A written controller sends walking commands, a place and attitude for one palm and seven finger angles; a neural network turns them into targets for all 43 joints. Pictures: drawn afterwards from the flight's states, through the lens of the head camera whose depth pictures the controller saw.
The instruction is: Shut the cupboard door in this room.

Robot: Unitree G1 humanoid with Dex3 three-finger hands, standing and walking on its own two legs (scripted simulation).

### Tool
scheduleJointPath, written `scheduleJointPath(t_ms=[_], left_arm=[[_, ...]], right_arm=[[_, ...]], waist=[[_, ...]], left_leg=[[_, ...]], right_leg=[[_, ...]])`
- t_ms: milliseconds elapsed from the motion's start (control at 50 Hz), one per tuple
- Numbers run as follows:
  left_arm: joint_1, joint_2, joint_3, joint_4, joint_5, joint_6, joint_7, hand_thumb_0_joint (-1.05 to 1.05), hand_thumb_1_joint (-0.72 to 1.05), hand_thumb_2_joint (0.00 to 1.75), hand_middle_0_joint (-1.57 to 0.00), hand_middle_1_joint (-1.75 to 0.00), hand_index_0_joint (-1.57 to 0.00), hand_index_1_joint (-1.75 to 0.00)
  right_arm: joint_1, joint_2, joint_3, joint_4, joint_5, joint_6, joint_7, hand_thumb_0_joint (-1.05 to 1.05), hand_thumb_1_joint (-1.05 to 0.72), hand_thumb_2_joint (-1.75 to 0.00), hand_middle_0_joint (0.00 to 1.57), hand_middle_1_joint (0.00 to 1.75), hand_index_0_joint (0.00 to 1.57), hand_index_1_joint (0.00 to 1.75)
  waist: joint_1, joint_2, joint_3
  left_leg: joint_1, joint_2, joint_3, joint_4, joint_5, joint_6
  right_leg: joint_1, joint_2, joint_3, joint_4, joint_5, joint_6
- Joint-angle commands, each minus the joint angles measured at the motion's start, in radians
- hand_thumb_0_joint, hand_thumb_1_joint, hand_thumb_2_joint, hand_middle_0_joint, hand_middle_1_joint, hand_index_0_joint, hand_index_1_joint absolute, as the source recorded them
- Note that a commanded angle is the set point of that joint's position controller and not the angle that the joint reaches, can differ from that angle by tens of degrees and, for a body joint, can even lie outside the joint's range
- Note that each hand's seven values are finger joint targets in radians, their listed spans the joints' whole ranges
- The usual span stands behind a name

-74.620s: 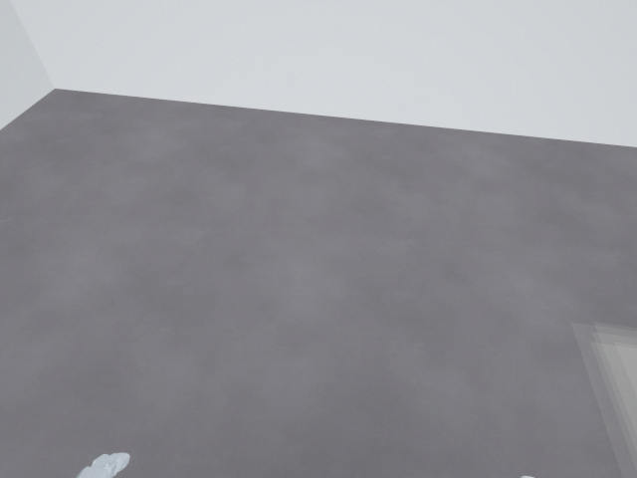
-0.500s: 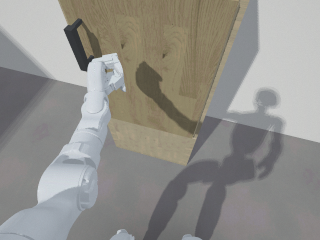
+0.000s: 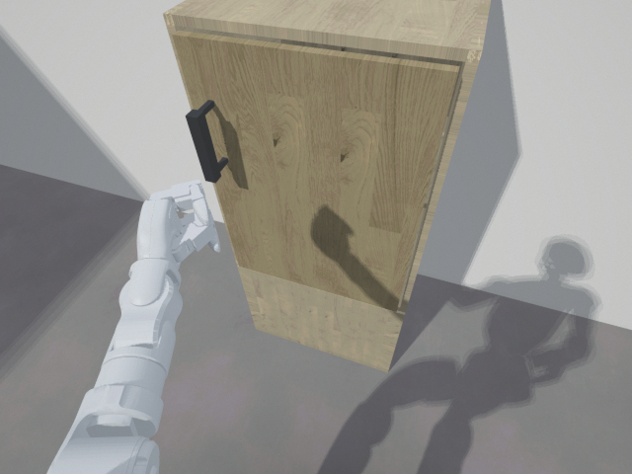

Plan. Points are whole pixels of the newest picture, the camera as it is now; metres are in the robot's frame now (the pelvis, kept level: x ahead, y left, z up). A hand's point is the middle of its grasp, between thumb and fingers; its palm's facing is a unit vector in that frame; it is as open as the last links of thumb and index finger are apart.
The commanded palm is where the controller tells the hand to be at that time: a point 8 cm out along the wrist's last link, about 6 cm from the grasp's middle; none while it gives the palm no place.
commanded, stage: draw the hand back to the body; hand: left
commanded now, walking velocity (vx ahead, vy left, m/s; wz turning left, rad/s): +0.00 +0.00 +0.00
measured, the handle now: (210, 141) +0.65 +0.20 +0.08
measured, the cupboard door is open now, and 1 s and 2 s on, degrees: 0 0 0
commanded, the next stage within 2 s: step back with the hand held close in 1.16 s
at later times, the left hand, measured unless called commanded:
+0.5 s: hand (80, 303) +0.26 +0.24 +0.16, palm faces +0.30 -0.91 -0.27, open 4.0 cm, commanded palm +0.21 +0.28 +0.18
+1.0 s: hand out of the picture +0.19 +0.29 +0.18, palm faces +0.51 -0.76 -0.39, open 7.2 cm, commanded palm +0.15 +0.32 +0.20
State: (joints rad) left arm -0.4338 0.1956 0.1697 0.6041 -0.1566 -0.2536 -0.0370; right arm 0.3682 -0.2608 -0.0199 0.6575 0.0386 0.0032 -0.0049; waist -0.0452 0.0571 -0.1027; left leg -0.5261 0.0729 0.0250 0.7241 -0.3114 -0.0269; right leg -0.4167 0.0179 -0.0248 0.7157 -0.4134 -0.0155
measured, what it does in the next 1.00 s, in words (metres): stands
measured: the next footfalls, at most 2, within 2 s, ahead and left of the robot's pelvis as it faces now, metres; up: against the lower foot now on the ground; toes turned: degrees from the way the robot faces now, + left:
none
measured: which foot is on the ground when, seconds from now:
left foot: down 0.00-1.00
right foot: down 0.00-1.00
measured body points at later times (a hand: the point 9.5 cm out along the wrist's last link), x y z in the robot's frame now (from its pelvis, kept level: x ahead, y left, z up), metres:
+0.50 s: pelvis +0.00 +0.02 +0.03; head -0.02 +0.00 +0.48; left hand +0.24 +0.28 +0.18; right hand +0.20 -0.19 -0.06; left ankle +0.03 +0.14 -0.71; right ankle -0.03 -0.11 -0.71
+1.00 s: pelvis +0.02 +0.01 +0.03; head +0.00 -0.02 +0.48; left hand +0.16 +0.32 +0.20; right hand +0.21 -0.21 -0.06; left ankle +0.03 +0.14 -0.71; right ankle -0.03 -0.11 -0.71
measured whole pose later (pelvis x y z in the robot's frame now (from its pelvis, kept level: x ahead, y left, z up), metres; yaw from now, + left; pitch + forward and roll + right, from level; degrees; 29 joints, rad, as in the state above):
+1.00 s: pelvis +0.02 +0.01 +0.03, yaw +2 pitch -3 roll +0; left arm 0.44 0.31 0.34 -0.32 -0.06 -0.08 0.11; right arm 0.20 -0.25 0.02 0.64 0.01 -0.08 -0.08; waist 0.08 0.08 -0.01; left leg -0.17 0.02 0.03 0.43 -0.21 -0.01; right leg -0.05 -0.02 -0.04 0.41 -0.31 0.01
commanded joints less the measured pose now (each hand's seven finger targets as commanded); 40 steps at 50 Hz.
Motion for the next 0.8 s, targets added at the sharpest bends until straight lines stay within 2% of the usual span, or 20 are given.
scheduleJointPath(t_ms=[0,60,80,100,140,160,240,320,380,400,420,460,480,540,560,580,640,740,760,780], left_arm=[[-0.314,0.174,0.025,-0.305,-0.023,-0.032,-0.027,0.0,0.9,0.9,-1.24,-1.44,-1.24,-1.44],[-0.187,0.208,0.066,-0.321,-0.057,0.041,-0.052,0.0,0.9,0.9,-1.16,-1.35,-1.16,-1.35],[-0.167,0.195,-0.03,-0.467,0.034,0.019,0.004,0.0,0.9,0.9,-1.13,-1.32,-1.13,-1.32],[-0.096,0.221,0.018,-0.449,0.043,0.028,0.039,0.0,0.9,0.9,-1.11,-1.29,-1.11,-1.29],[-0.03,0.21,0.002,-0.535,0.051,0.05,0.062,0.0,0.9,0.9,-1.05,-1.23,-1.05,-1.23],[-0.008,0.237,0.02,-0.571,0.055,0.054,0.073,0.0,0.9,0.9,-1.02,-1.2,-1.02,-1.2],[0.029,0.235,0.013,-0.725,0.077,0.071,0.104,0.0,0.9,0.9,-0.92,-1.08,-0.92,-1.08],[0.145,0.233,0.019,-0.832,0.087,0.084,0.125,0.0,0.9,0.9,-0.81,-0.96,-0.81,-0.96],[0.264,0.229,0.027,-0.908,0.087,0.091,0.129,0.0,0.9,0.9,-0.72,-0.87,-0.72,-0.87],[0.291,0.24,0.043,-0.925,0.091,0.093,0.132,0.0,0.9,0.9,-0.69,-0.84,-0.69,-0.84],[0.337,0.234,0.05,-0.937,0.09,0.096,0.134,0.0,0.9,0.9,-0.67,-0.81,-0.67,-0.81],[0.445,0.267,0.104,-0.939,0.087,0.104,0.134,0.0,0.9,0.9,-0.61,-0.75,-0.61,-0.75],[0.464,0.254,0.099,-0.979,0.086,0.104,0.132,0.0,0.9,0.9,-0.58,-0.72,-0.58,-0.72],[0.559,0.281,0.16,-1.025,0.083,0.109,0.134,0.0,0.9,0.9,-0.5,-0.63,-0.5,-0.63],[0.598,0.307,0.191,-1.038,0.084,0.111,0.134,0.0,0.9,0.9,-0.47,-0.6,-0.47,-0.6],[0.608,0.296,0.187,-1.075,0.085,0.109,0.135,0.0,0.9,0.9,-0.45,-0.57,-0.45,-0.57],[0.672,0.324,0.235,-1.139,0.086,0.104,0.144,0.0,0.9,0.9,-0.36,-0.48,-0.36,-0.48],[0.818,0.357,0.313,-1.202,0.083,0.098,0.157,0.0,0.9,0.9,-0.23,-0.33,-0.23,-0.33],[0.856,0.383,0.351,-1.207,0.081,0.099,0.159,0.0,0.9,0.9,-0.2,-0.3,-0.2,-0.3],[0.837,0.334,0.299,-1.195,0.082,0.101,0.155,0.0,0.9,0.9,-0.2,-0.3,-0.2,-0.3]], right_arm=[[-0.11,-0.102,-0.025,-0.148,0.015,-0.074,-0.021,0.0,-0.9,-0.9,0.2,0.3,0.2,0.3],[-0.164,-0.11,-0.015,-0.174,0.025,-0.078,-0.032,0.0,-0.9,-0.9,0.2,0.3,0.2,0.3],[-0.202,-0.068,-0.009,-0.209,0.024,-0.055,-0.048,0.0,-0.9,-0.9,0.2,0.3,0.2,0.3],[-0.209,-0.081,-0.012,-0.203,0.019,-0.045,-0.06,0.0,-0.9,-0.9,0.2,0.3,0.2,0.3],[-0.24,-0.079,0.0,-0.218,0.019,-0.038,-0.066,0.0,-0.9,-0.9,0.2,0.3,0.2,0.3],[-0.25,-0.082,-0.001,-0.22,0.018,-0.036,-0.072,0.0,-0.9,-0.9,0.2,0.3,0.2,0.3],[-0.283,-0.071,0.014,-0.226,0.012,-0.047,-0.082,0.0,-0.9,-0.9,0.2,0.3,0.2,0.3],[-0.297,-0.064,0.023,-0.218,0.001,-0.07,-0.084,0.0,-0.9,-0.9,0.2,0.3,0.2,0.3],[-0.303,-0.063,0.026,-0.219,-0.006,-0.082,-0.082,0.0,-0.9,-0.9,0.2,0.3,0.2,0.3],[-0.307,-0.064,0.03,-0.218,-0.01,-0.085,-0.081,0.0,-0.9,-0.9,0.2,0.3,0.2,0.3],[-0.309,-0.062,0.028,-0.214,-0.012,-0.087,-0.08,0.0,-0.9,-0.9,0.2,0.3,0.2,0.3],[-0.314,-0.069,0.025,-0.21,-0.017,-0.089,-0.079,0.0,-0.9,-0.9,0.2,0.3,0.2,0.3],[-0.316,-0.061,0.028,-0.215,-0.015,-0.086,-0.077,0.0,-0.9,-0.9,0.2,0.3,0.2,0.3],[-0.322,-0.058,0.025,-0.214,-0.019,-0.082,-0.074,0.0,-0.9,-0.9,0.2,0.3,0.2,0.3],[-0.326,-0.063,0.021,-0.212,-0.021,-0.087,-0.074,0.0,-0.9,-0.9,0.2,0.3,0.2,0.3],[-0.324,-0.055,0.024,-0.214,-0.021,-0.087,-0.073,0.0,-0.9,-0.9,0.2,0.3,0.2,0.3],[-0.323,-0.054,0.02,-0.212,-0.024,-0.099,-0.073,0.0,-0.9,-0.9,0.2,0.3,0.2,0.3],[-0.315,-0.053,0.012,-0.208,-0.026,-0.125,-0.073,0.0,-0.9,-0.9,0.2,0.3,0.2,0.3],[-0.318,-0.058,0.006,-0.205,-0.027,-0.132,-0.077,0.0,-0.9,-0.9,0.2,0.3,0.2,0.3],[-0.31,-0.054,0.011,-0.203,-0.025,-0.133,-0.076,0.0,-0.9,-0.9,0.2,0.3,0.2,0.3]], waist=[[0.014,-0.033,-0.205],[0.051,-0.087,-0.155],[0.024,-0.088,-0.123],[0.03,-0.118,-0.096],[0.039,-0.11,-0.094],[0.042,-0.111,-0.097],[0.041,-0.019,-0.071],[0.05,0.044,-0.058],[0.058,0.022,-0.064],[0.063,0.025,-0.05],[0.064,0.005,-0.045],[0.08,-0.028,-0.029],[0.076,-0.009,-0.025],[0.087,-0.036,-0.019],[0.095,-0.02,-0.014],[0.091,0.013,-0.012],[0.097,0.029,-0.01],[0.106,0.022,0.013],[0.114,0.015,0.011],[0.101,0.016,0.026]], left_leg=[[0.248,-0.078,0.016,-0.089,0.132,0.062],[0.237,-0.081,0.018,-0.126,0.09,0.062],[0.285,-0.082,0.03,-0.171,0.092,0.062],[0.295,-0.079,0.025,-0.181,0.089,0.063],[0.325,-0.074,0.018,-0.209,0.102,0.063],[0.346,-0.073,0.019,-0.221,0.116,0.065],[0.425,-0.066,0.013,-0.28,0.122,0.056],[0.48,-0.061,0.003,-0.322,0.15,0.049],[0.5,-0.057,-0.003,-0.346,0.174,0.047],[0.501,-0.058,-0.004,-0.351,0.182,0.046],[0.498,-0.057,-0.002,-0.355,0.188,0.045],[0.49,-0.057,-0.001,-0.36,0.209,0.047],[0.489,-0.057,0.003,-0.359,0.226,0.046],[0.484,-0.057,0.01,-0.354,0.248,0.045],[0.483,-0.058,0.013,-0.351,0.262,0.047],[0.479,-0.06,0.015,-0.352,0.266,0.044],[0.485,-0.06,0.014,-0.345,0.27,0.043],[0.467,-0.06,0.014,-0.336,0.28,0.044],[0.475,-0.06,0.019,-0.329,0.296,0.047],[0.464,-0.063,0.023,-0.333,0.287,0.047]], right_leg=[[0.014,0.024,0.003,-0.146,0.32,0.021],[0.045,0.017,0.005,-0.182,0.251,0.021],[0.055,-0.011,0.041,-0.243,0.238,0.025],[0.058,-0.009,0.037,-0.266,0.225,0.027],[0.082,-0.008,0.021,-0.271,0.224,0.022],[0.1,-0.006,0.02,-0.288,0.235,0.021],[0.124,0.0,0.002,-0.323,0.218,0.012],[0.168,0.004,-0.009,-0.348,0.236,0.002],[0.208,0.004,-0.018,-0.362,0.254,0.003],[0.208,0.005,-0.019,-0.367,0.265,0.003],[0.221,0.005,-0.022,-0.369,0.272,0.004],[0.236,0.008,-0.022,-0.384,0.294,0.007],[0.249,0.0,-0.021,-0.377,0.311,0.006],[0.26,-0.001,-0.025,-0.38,0.337,0.011],[0.266,0.0,-0.019,-0.391,0.353,0.011],[0.274,-0.007,-0.023,-0.38,0.353,0.01],[0.265,-0.006,-0.026,-0.382,0.352,0.011],[0.264,-0.008,-0.029,-0.381,0.356,0.012],[0.264,-0.007,-0.026,-0.39,0.38,0.015],[0.26,-0.013,-0.028,-0.38,0.373,0.017]])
